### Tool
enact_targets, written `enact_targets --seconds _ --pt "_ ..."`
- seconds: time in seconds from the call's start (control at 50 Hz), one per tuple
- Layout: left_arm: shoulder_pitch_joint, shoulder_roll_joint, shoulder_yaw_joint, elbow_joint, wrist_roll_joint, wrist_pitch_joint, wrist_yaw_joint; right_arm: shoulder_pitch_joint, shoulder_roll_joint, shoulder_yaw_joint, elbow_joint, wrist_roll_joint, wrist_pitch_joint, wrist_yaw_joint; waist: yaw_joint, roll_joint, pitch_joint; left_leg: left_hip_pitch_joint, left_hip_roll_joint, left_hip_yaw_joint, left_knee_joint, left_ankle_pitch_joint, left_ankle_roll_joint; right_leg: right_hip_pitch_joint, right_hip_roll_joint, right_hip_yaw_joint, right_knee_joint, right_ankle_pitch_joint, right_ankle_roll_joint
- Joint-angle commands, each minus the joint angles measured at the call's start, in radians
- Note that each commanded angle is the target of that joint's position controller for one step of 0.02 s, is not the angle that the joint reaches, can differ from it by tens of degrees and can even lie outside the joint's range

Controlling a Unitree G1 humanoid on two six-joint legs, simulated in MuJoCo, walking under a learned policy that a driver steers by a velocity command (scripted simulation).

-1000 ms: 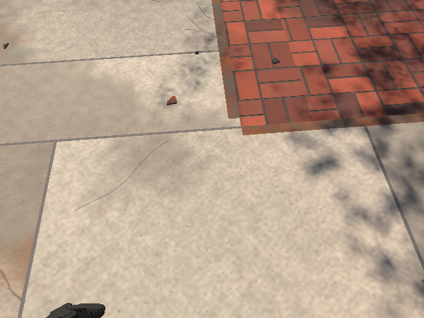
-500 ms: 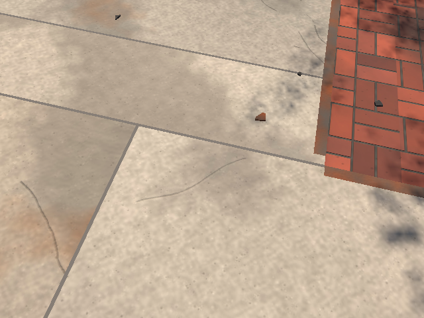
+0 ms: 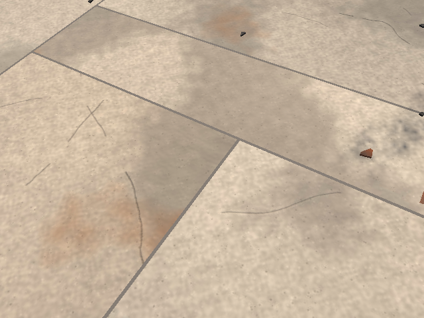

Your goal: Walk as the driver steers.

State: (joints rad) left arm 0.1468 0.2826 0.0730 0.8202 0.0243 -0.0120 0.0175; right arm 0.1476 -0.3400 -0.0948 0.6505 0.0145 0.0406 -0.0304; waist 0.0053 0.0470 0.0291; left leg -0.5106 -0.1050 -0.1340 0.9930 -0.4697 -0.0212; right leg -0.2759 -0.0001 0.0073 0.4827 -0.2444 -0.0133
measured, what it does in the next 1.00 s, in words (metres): steps on the spot: left foot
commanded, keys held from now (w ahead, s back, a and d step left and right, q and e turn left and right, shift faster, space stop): no key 0.96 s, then w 0.04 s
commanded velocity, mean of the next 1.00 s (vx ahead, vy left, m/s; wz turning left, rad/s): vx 0.00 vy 0.00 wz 0.14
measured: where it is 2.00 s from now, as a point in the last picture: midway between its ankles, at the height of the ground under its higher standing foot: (221, 308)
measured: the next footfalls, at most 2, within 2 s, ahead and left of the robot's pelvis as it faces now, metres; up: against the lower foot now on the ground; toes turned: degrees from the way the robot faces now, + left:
left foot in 0.28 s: +0.02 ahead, +0.15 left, +0.00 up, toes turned +4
left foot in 1.62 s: +0.40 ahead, +0.18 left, +0.00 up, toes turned +7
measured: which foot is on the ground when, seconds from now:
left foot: up 0.00-0.26, down 0.28-1.00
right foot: down 0.00-1.00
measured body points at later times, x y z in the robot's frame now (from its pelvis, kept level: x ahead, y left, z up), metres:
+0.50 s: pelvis +0.00 +0.03 +0.00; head +0.01 +0.05 +0.45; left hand +0.08 +0.33 -0.13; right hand +0.20 -0.18 -0.10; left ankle -0.01 +0.15 -0.74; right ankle +0.01 -0.11 -0.74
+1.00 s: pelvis +0.00 +0.03 +0.00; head +0.01 +0.03 +0.45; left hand +0.05 +0.30 -0.14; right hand +0.13 -0.22 -0.13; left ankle -0.02 +0.15 -0.74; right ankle +0.01 -0.11 -0.74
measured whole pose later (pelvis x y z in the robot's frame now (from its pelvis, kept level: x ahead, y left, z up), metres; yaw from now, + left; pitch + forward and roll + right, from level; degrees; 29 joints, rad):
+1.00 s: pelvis +0.00 +0.03 +0.00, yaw +6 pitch -2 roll +0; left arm 0.18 0.25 0.02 1.00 0.00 0.00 0.03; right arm 0.20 -0.24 -0.04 0.89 0.00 0.01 -0.03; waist 0.02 0.00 0.04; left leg -0.19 -0.01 -0.02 0.51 -0.29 0.00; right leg -0.19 -0.03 -0.01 0.51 -0.29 0.03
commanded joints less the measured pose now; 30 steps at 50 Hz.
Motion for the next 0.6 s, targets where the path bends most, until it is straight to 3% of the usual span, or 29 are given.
enact_targets --seconds 0.02,0.08,0.14,0.18,0.22,0.26,0.28,0.3,0.32,0.34,0.36,0.38,0.4,0.44,0.48,0.52,0.54,0.56,0.6 --pt "-0.09 0.122 0.019 -0.094 -0.018 -0.011 0.017 0.062 -0.107 -0.042 -0.038 -0.001 0.008 -0.002 -0.026 -0.175 -0.053 -0.124 0.063 0.002 0.241 0.043 -0.046 0.126 -0.26 0.2 -0.169 0.321 -0.181" --pt "-0.014 0.138 0.022 -0.077 -0.013 0.003 0.025 -0.003 -0.053 -0.018 -0.077 0.007 0.004 0.0 0.019 -0.198 -0.06 -0.118 0.069 0.049 0.101 0.069 -0.068 0.196 -0.241 0.139 -0.172 0.364 -0.206" --pt "-0.007 0.17 0.03 -0.076 -0.02 0.009 0.019 -0.03 -0.023 0.004 -0.097 -0.006 -0.001 0.006 0.036 -0.222 -0.095 -0.002 0.104 0.085 -0.106 0.041 -0.067 0.216 -0.258 0.112 -0.153 0.394 -0.213" --pt "-0.009 0.19 0.035 -0.074 -0.027 0.011 0.009 -0.026 -0.027 0.008 -0.097 -0.005 -0.001 0.011 0.041 -0.243 -0.098 0.1 0.105 0.127 -0.223 0.038 -0.058 0.18 -0.265 0.104 -0.146 0.419 -0.215" --pt "-0.003 0.195 0.032 -0.064 -0.038 0.012 0.0 0.002 -0.038 0.005 -0.083 -0.003 0.001 0.015 0.031 -0.238 -0.095 0.179 0.094 0.151 -0.369 0.107 -0.039 0.17 -0.267 0.11 -0.12 0.414 -0.208" --pt "0.0 0.17 0.019 -0.048 -0.053 0.012 -0.003 0.067 -0.035 0.003 -0.048 -0.007 0.001 0.019 -0.01 -0.21 -0.087 0.34 0.077 0.171 -0.64 0.311 0.009 0.111 -0.238 0.087 -0.066 0.365 -0.152" --pt "0.044 0.137 0.006 -0.03 -0.042 0.003 -0.009 0.073 -0.065 -0.001 -0.051 -0.011 0.002 0.014 -0.003 -0.156 -0.11 0.469 0.134 0.09 -0.672 0.442 0.038 0.034 -0.21 0.064 -0.03 0.267 -0.082" --pt "0.065 0.07 -0.019 -0.046 0.007 -0.009 -0.022 0.097 -0.139 -0.012 -0.063 -0.022 0.005 0.001 0.03 0.07 -0.182 0.612 0.338 -0.135 -0.622 0.783 0.1 -0.088 -0.126 -0.024 0.144 -0.014 0.007" --pt "0.031 0.055 -0.023 -0.063 -0.004 -0.012 -0.017 0.039 -0.104 0.005 -0.062 -0.043 -0.003 0.01 0.032 0.193 -0.157 0.462 0.429 -0.199 -0.629 0.735 0.241 -0.112 -0.07 -0.029 0.147 -0.268 0.051" --pt "-0.013 0.115 -0.012 -0.062 -0.011 -0.004 -0.009 -0.002 -0.055 0.016 -0.074 -0.046 -0.021 0.021 0.003 0.131 -0.116 0.406 0.387 -0.182 -0.658 0.601 0.262 -0.092 -0.079 -0.008 0.199 -0.278 0.074" --pt "-0.027 0.117 -0.008 -0.06 -0.017 0.0 -0.007 -0.018 -0.033 0.025 -0.057 -0.05 -0.035 0.023 0.009 0.141 -0.098 0.392 0.351 -0.151 -0.666 0.54 0.234 -0.098 -0.076 0.0 0.204 -0.246 0.075" --pt "-0.017 0.115 -0.006 -0.043 -0.017 0.007 -0.001 -0.033 -0.048 0.022 -0.052 -0.046 -0.044 0.022 0.01 0.141 -0.082 0.38 0.323 -0.124 -0.665 0.515 0.213 -0.093 -0.072 0.002 0.2 -0.226 0.079" --pt "-0.005 0.123 -0.004 -0.038 -0.011 0.014 0.002 -0.049 -0.053 0.022 -0.046 -0.037 -0.051 0.022 0.012 0.147 -0.066 0.362 0.323 -0.12 -0.662 0.544 0.205 -0.083 -0.078 0.016 0.2 -0.201 0.086" --pt "0.032 0.102 -0.01 -0.019 -0.014 0.014 -0.003 -0.059 -0.035 0.03 -0.028 -0.034 -0.055 0.019 0.032 0.118 -0.079 0.334 0.303 -0.082 -0.639 0.614 0.197 -0.014 -0.073 0.01 0.166 -0.146 0.09" --pt "0.05 0.085 -0.018 -0.004 -0.01 0.008 -0.009 -0.058 -0.013 0.038 -0.008 -0.025 -0.052 0.022 0.046 0.076 -0.088 0.318 0.258 -0.039 -0.613 0.543 0.154 0.083 -0.07 0.0 0.0 0.085 0.081" --pt "0.037 0.138 -0.014 -0.008 -0.007 0.007 -0.011 -0.009 -0.012 0.037 0.014 -0.035 -0.051 0.026 0.005 0.0 -0.066 0.293 0.189 -0.009 -0.598 0.305 0.094 0.124 -0.102 0.03 -0.049 0.256 0.053" --pt "0.024 0.176 -0.002 0.011 -0.02 0.007 -0.012 0.012 -0.015 0.035 0.013 -0.037 -0.045 0.025 -0.024 -0.083 -0.03 0.294 0.156 0.022 -0.612 0.257 0.075 0.064 -0.09 0.018 -0.023 0.152 0.023" --pt "0.017 0.135 -0.009 0.01 -0.021 0.004 -0.015 -0.015 -0.027 0.035 0.022 -0.038 -0.042 0.022 0.007 -0.069 -0.012 0.307 0.151 0.029 -0.59 0.25 0.065 0.04 -0.081 0.018 -0.044 0.1 0.015" --pt "0.012 0.115 -0.016 0.028 -0.011 -0.004 -0.013 -0.029 -0.015 0.034 0.026 -0.029 -0.038 0.015 0.004 -0.085 -0.017 0.316 0.152 0.036 -0.569 0.304 0.068 0.043 -0.079 0.023 -0.062 0.116 0.026"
